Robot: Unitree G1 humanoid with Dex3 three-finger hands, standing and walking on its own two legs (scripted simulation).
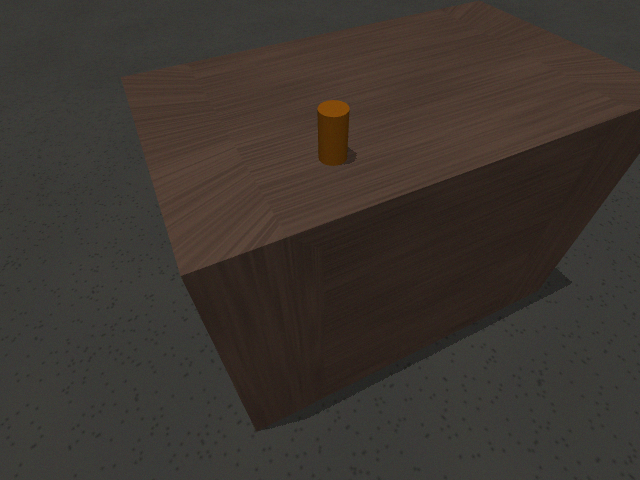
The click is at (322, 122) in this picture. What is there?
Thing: slim round
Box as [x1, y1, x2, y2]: [318, 100, 349, 165]
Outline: 329,100 322,102 318,106 318,156 323,163 329,165 336,165 342,163 346,159 349,108 347,104 344,102 337,100
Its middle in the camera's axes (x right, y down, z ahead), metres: +0.03 -0.19 +0.70
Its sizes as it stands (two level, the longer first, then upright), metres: 0.055 0.055 0.102
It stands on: a support 0.80 m high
